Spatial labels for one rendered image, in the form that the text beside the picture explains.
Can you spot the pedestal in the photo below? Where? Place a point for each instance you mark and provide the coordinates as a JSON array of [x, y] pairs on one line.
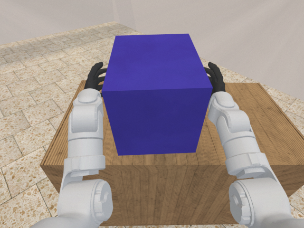
[[187, 188]]

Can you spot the robot left forearm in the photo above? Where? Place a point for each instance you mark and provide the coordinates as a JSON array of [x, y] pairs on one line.
[[85, 135]]

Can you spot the robot right hand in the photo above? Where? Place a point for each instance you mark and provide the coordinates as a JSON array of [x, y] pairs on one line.
[[215, 78]]

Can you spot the carton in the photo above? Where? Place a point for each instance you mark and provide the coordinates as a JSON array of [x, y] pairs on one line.
[[156, 93]]

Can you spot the right robot upper arm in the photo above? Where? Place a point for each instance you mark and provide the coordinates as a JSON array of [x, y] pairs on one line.
[[261, 203]]

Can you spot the robot left hand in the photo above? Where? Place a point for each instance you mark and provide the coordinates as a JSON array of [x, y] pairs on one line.
[[93, 77]]

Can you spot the robot right forearm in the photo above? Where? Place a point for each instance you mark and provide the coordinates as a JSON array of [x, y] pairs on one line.
[[243, 156]]

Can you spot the left robot upper arm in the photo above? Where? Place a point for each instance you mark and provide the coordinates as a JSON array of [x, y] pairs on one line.
[[82, 204]]

